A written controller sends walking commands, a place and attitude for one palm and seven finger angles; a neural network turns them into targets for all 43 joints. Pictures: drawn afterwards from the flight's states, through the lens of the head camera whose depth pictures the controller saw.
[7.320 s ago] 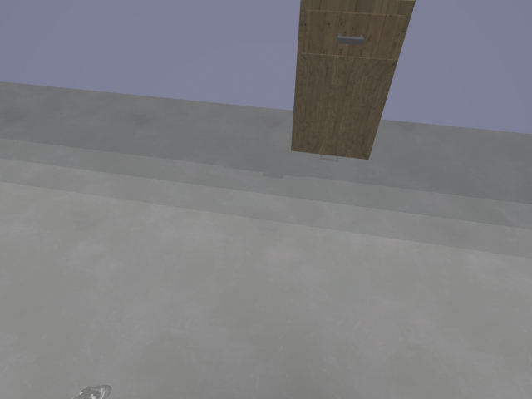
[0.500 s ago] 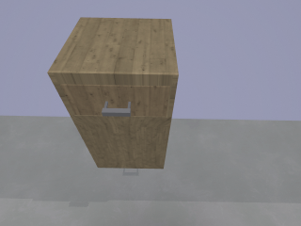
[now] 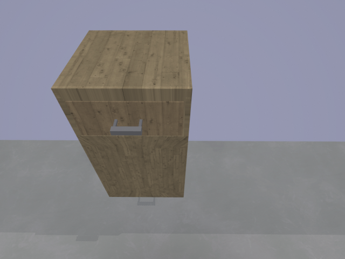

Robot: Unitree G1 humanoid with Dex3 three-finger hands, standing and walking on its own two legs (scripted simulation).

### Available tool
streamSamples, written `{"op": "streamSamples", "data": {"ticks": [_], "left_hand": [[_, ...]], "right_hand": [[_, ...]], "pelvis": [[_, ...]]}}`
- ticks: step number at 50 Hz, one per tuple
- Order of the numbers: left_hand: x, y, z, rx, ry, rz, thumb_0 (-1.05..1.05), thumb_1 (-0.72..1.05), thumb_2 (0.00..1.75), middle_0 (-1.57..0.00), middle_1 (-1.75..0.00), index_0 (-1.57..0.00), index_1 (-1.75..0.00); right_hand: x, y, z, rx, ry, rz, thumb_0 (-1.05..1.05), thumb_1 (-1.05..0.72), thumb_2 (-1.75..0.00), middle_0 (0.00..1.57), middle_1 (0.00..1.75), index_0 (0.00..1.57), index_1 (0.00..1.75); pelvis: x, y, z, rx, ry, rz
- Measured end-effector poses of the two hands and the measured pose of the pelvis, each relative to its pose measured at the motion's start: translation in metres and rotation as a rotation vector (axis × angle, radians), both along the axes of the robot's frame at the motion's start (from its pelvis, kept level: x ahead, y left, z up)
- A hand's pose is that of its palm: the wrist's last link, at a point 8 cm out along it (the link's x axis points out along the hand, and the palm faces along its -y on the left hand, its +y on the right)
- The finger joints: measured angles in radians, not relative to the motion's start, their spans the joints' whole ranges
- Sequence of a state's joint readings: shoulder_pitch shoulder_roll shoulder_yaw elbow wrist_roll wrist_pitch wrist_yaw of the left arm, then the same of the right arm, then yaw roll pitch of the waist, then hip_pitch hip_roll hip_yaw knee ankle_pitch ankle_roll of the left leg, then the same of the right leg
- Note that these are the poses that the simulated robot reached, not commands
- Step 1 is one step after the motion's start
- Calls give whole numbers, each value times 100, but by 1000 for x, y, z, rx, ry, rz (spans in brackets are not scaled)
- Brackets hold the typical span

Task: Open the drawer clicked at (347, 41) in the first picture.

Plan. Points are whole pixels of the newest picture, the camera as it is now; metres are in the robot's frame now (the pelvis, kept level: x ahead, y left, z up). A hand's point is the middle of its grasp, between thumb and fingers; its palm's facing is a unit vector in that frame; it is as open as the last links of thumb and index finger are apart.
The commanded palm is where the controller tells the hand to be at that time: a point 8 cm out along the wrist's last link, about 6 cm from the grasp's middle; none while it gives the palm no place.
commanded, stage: come to a stop and stand still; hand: left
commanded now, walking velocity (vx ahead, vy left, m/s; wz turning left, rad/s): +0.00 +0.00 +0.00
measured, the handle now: (127, 126) +0.57 +0.20 -0.09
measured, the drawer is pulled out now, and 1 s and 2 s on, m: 0.00 0.00 0.00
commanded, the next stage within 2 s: look again from close up in 0.12 s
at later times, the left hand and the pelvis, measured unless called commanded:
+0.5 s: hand out of the picture +0.02 +0.20 -0.18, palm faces +0.02 -0.98 -0.20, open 7.3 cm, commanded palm none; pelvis +0.01 +0.03 -0.01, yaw -1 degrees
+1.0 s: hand (70, 246) +0.17 +0.26 -0.08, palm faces -0.11 -0.68 -0.73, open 7.5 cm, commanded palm +0.14 +0.28 -0.05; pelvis +0.00 +0.05 -0.02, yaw +0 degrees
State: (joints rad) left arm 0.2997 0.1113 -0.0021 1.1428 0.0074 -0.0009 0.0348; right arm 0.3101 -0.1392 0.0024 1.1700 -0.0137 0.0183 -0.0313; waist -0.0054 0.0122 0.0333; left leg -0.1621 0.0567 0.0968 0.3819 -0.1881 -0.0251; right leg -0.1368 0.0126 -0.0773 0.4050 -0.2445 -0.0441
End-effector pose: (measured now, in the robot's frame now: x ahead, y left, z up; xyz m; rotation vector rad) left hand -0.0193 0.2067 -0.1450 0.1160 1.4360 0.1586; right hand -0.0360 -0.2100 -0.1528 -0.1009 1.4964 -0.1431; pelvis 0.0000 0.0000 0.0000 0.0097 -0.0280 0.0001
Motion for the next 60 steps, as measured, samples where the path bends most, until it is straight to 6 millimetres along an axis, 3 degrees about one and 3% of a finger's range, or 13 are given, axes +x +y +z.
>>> {"op": "streamSamples", "data": {"ticks": [7,13,19,29,42,43,47,50,52,54,56,60], "left_hand": [[-4,-8,-2,-19,19,8,0,91,90,-20,-30,-20,-30],[-1,-7,-3,-12,10,-3,1,91,90,-20,-30,-20,-30],[11,15,-9,-2,-23,-32,1,91,90,-20,-30,-20,-30],[45,57,-5,42,-107,-40,1,91,90,-20,-30,-20,-30],[41,63,-7,24,-61,-46,0,91,90,-19,-30,-20,-30],[49,65,-2,45,-82,-98,1,91,90,-20,-30,-20,-30],[120,81,60,306,-460,-314,3,91,89,-20,-31,-21,-31],[174,82,112,572,-697,-544,2,87,88,-21,-33,-21,-33],[200,80,139,775,-808,-698,2,83,86,-21,-35,-21,-35],[214,73,151,929,-873,-826,1,79,85,-20,-38,-21,-38],[214,61,151,1000,-905,-924,1,75,83,-20,-40,-21,-40],[190,40,133,1031,-911,-1050,0,66,80,-21,-46,-22,-46]], "right_hand": [[-11,8,1,12,34,-15,0,-91,-90,20,29,20,30],[-1,14,-1,21,15,-11,0,-91,-90,20,29,20,30],[27,21,-7,-4,-96,-5,1,-92,-90,20,29,20,30],[45,35,-4,-23,-137,35,2,-93,-90,20,29,20,30],[48,44,0,-30,-111,40,1,-92,-90,20,29,20,30],[49,41,2,-41,-132,38,1,-92,-90,20,29,20,30],[81,26,15,-105,-399,29,2,-93,-90,20,30,20,30],[118,13,18,-118,-558,89,2,-92,-90,20,30,20,30],[146,5,22,-119,-638,114,2,-92,-90,20,29,20,30],[172,-2,30,-117,-703,133,2,-92,-90,20,29,20,30],[196,-7,38,-109,-753,153,1,-92,-90,20,29,20,30],[236,-9,50,-102,-806,236,1,-91,-90,20,29,20,30]], "pelvis": [[3,0,0,-2,8,1],[6,4,-2,-15,23,-5],[10,20,-10,-31,25,-7],[17,41,-10,-14,11,-13],[20,52,-7,-13,14,-17],[19,52,-8,-13,19,-21],[13,49,-12,20,46,-18],[4,48,-18,16,85,-1],[-1,46,-23,14,120,-16],[-5,42,-29,18,151,-35],[-9,37,-34,24,173,-51],[-13,27,-44,33,204,-48]]}}
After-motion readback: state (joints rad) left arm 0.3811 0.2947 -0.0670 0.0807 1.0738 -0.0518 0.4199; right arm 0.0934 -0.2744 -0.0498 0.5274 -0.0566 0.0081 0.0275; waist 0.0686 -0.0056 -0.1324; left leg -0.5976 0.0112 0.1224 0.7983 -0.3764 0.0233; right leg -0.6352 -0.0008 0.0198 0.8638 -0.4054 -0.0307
